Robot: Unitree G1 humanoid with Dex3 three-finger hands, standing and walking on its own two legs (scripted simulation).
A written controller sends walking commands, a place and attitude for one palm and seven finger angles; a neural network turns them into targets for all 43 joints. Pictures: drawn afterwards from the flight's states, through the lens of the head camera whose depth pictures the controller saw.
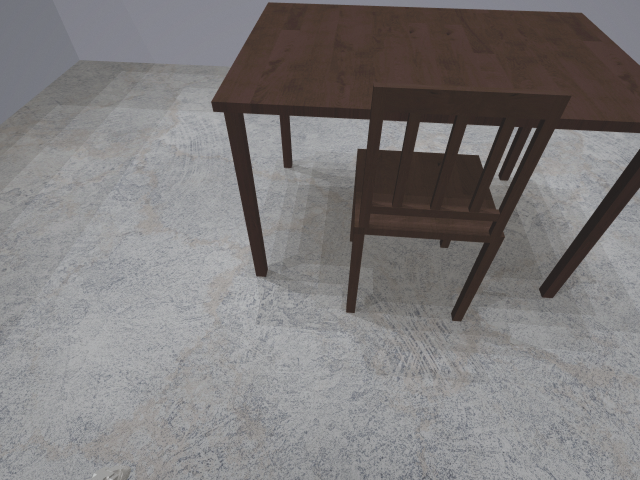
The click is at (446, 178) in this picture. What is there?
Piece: chair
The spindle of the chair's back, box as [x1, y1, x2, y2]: [430, 115, 468, 209]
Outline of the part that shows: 468,116 455,116 431,200 431,209 439,209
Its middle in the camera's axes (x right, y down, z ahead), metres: +0.31 -0.18 +0.94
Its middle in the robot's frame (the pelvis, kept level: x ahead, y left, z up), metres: +0.83 -0.26 -0.09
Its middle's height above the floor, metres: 0.68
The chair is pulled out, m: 0.00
